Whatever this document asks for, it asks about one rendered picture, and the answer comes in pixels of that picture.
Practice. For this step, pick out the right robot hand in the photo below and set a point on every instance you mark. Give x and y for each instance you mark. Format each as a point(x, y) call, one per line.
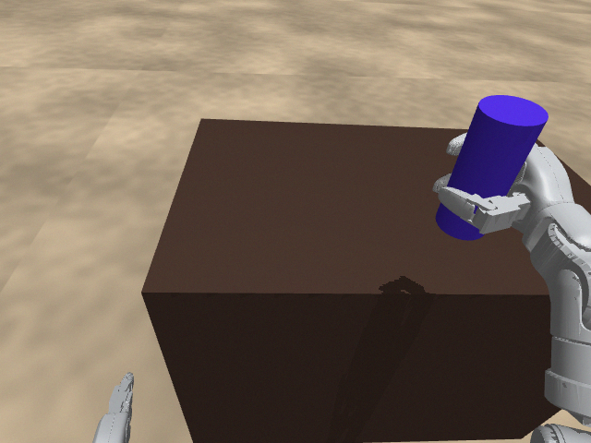
point(541, 182)

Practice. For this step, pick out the right robot arm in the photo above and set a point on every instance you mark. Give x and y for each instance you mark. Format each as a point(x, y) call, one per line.
point(559, 242)

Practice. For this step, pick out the left robot hand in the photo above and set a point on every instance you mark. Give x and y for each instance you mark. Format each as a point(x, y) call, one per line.
point(114, 427)

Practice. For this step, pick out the can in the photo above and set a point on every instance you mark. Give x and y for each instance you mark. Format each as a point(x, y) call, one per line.
point(502, 133)

